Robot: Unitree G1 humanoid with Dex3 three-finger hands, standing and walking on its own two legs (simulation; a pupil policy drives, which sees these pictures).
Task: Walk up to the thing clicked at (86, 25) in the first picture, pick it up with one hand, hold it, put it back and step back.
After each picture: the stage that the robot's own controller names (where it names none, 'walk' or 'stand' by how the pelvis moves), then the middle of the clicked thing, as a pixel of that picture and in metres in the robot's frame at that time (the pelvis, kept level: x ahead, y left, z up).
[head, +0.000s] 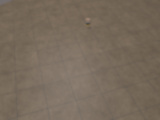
stand; (87, 22) +1.89 -0.12 -0.72
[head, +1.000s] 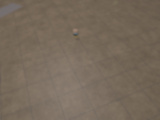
walk; (75, 33) +1.75 +0.17 -0.70
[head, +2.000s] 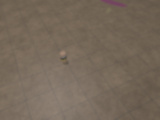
walk; (63, 56) +1.21 +0.25 -0.71
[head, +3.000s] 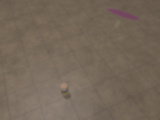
walk; (64, 89) +0.77 +0.19 -0.71
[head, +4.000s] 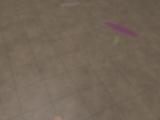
walk; out of the picture +0.48 +0.14 -0.70
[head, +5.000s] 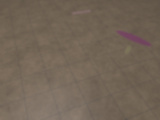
stand; out of the picture +0.41 +0.13 -0.72
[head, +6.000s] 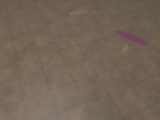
stand; out of the picture +0.43 +0.15 -0.73
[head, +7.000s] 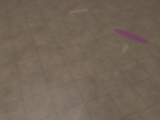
stand; out of the picture +0.41 +0.15 -0.73
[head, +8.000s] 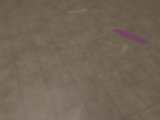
stand; out of the picture +0.41 +0.15 -0.73
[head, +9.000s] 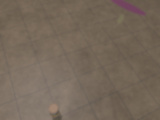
go down; (53, 110) +0.43 +0.15 -0.66
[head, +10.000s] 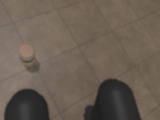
go down; (27, 55) +0.51 +0.17 -0.30
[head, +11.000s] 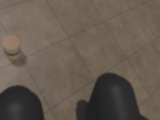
close in; (11, 47) +0.50 +0.18 -0.27
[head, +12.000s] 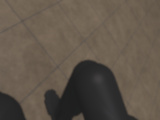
close; out of the picture +0.50 +0.22 -0.24
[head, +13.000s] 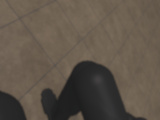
close; out of the picture +0.48 +0.21 -0.25
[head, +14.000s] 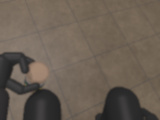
lift; (35, 78) +0.35 +0.17 -0.09
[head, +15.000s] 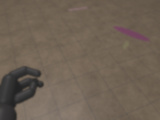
go down; out of the picture +0.30 +0.31 -0.69
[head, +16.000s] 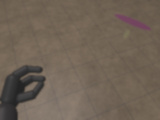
close; out of the picture +0.31 +0.33 -0.70
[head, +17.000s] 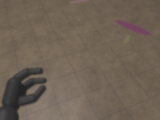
stand; out of the picture +0.30 +0.32 -0.70
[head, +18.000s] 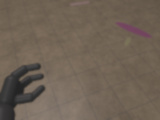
stand; out of the picture +0.29 +0.32 -0.70
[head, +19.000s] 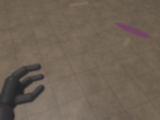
stand; out of the picture +0.29 +0.32 -0.71
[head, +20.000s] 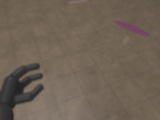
stand; out of the picture +0.28 +0.32 -0.71
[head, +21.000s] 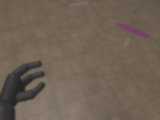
stand; out of the picture +0.27 +0.32 -0.71
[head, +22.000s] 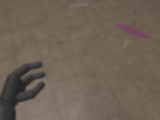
stand; out of the picture +0.27 +0.32 -0.71
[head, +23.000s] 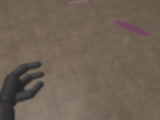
stand; out of the picture +0.27 +0.33 -0.71
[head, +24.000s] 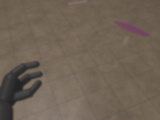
stand; out of the picture +0.26 +0.32 -0.71
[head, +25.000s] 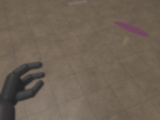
stand; out of the picture +0.26 +0.32 -0.71
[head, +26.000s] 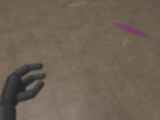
stand; out of the picture +0.25 +0.33 -0.71
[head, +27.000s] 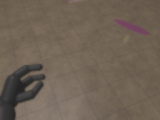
stand; out of the picture +0.25 +0.32 -0.71
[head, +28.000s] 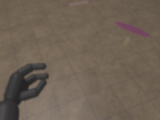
stand; out of the picture +0.24 +0.33 -0.71
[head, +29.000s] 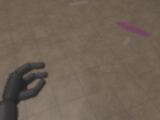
stand; out of the picture +0.23 +0.33 -0.71
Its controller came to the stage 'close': yes
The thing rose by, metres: 0.24
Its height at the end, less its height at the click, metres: -0.02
